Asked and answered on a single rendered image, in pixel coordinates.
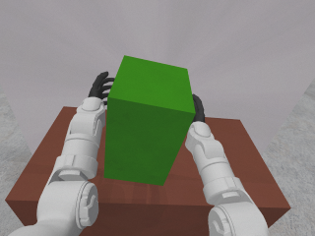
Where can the robot left hand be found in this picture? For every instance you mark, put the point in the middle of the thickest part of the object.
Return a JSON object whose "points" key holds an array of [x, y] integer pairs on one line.
{"points": [[98, 86]]}

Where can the robot left upper arm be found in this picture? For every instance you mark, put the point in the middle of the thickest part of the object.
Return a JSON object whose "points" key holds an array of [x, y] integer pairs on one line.
{"points": [[66, 208]]}

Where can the robot right upper arm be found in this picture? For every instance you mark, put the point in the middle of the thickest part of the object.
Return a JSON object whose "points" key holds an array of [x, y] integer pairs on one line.
{"points": [[236, 219]]}

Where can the robot right hand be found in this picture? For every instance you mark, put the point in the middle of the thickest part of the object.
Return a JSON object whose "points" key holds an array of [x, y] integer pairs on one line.
{"points": [[199, 109]]}

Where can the robot left forearm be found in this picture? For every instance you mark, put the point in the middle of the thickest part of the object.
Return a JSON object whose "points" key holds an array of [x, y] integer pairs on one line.
{"points": [[77, 161]]}

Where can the pedestal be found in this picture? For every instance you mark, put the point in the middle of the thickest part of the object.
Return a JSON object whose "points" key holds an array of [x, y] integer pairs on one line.
{"points": [[178, 208]]}

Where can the robot right forearm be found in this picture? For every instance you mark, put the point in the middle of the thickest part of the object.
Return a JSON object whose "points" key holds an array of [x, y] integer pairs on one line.
{"points": [[220, 185]]}

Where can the carton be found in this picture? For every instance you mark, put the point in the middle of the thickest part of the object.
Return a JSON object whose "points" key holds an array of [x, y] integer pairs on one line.
{"points": [[150, 109]]}

